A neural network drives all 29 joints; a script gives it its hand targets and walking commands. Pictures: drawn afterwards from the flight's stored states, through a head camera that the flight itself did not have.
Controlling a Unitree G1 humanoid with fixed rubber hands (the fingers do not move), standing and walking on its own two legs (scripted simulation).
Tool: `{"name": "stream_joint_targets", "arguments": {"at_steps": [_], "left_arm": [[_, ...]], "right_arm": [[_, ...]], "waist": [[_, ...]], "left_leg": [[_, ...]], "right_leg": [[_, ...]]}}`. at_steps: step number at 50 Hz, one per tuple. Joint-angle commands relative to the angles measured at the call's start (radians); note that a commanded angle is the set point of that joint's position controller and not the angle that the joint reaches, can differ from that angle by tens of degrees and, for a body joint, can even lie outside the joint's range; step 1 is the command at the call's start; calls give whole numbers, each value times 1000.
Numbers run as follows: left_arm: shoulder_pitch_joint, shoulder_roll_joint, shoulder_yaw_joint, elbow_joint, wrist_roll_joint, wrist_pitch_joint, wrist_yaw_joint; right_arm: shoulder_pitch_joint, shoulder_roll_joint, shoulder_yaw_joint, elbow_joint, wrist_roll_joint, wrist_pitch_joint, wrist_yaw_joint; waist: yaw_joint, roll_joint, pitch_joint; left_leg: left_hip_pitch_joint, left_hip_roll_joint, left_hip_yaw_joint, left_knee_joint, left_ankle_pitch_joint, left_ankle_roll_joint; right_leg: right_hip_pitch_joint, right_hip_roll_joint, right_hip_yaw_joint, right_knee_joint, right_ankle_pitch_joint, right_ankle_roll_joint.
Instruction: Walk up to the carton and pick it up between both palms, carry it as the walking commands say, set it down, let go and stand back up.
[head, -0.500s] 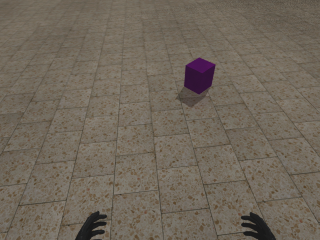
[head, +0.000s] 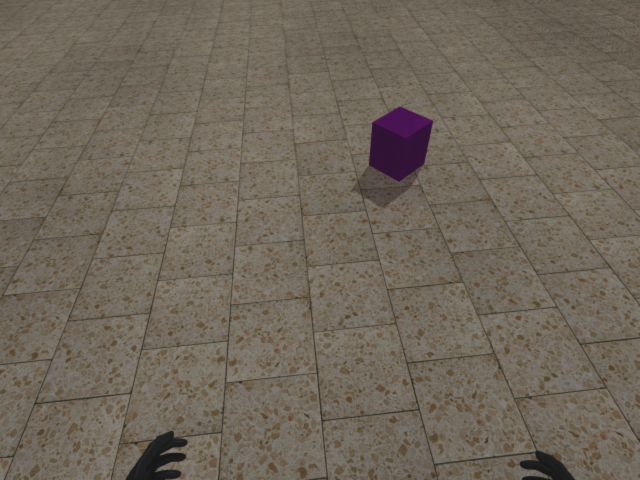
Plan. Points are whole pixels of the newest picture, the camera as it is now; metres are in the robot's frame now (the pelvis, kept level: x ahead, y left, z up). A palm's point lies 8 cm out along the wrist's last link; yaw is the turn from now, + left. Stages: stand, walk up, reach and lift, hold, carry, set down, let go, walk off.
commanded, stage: stand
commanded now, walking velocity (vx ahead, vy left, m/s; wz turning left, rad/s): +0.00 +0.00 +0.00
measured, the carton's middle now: (399, 144) +1.73 -0.32 -0.63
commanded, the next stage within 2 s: walk up in 1.30 s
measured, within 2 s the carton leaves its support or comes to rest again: neither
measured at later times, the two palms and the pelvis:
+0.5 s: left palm out of the picture +0.14 +0.26 -0.08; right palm out of the picture +0.11 -0.27 -0.10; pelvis +0.00 +0.00 +0.00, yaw +0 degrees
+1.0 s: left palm out of the picture +0.12 +0.26 -0.09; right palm out of the picture +0.10 -0.28 -0.10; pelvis -0.01 +0.00 +0.00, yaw +0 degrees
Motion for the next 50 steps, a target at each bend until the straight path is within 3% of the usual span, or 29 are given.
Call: {"name": "stream_joint_targets", "arguments": {"at_steps": [1, 36, 38, 47, 50], "left_arm": [[-71, 239, 69, -24, 1, -48, 12], [-70, 241, 63, 34, -4, -51, 18], [-74, 236, 61, 36, -6, -50, 19], [-71, 237, 59, 57, -4, -48, 16], [-69, 233, 57, 65, -9, -48, 19]], "right_arm": [[-72, -221, -69, -54, -32, -60, -10], [-69, -233, -61, 25, -20, -60, -14], [-76, -234, -62, 29, -22, -59, -14], [-74, -237, -59, 51, -21, -61, -16], [-78, -240, -60, 55, -19, -62, -15]], "waist": [[4, 9, -66], [1, -7, -76], [2, 11, -72], [0, -10, -67], [1, 21, -70]], "left_leg": [[34, 73, -78, -113, 280, 81], [76, 91, -93, -131, 374, 83], [80, 91, -91, -132, 375, 81], [89, 91, -90, -139, 349, 79], [82, 99, -105, -150, 367, 85]], "right_leg": [[43, -74, 79, -82, 285, -69], [62, -83, 89, -88, 368, -74], [53, -82, 86, -83, 372, -74], [52, -85, 93, -108, 355, -74], [63, -80, 95, -101, 358, -74]]}}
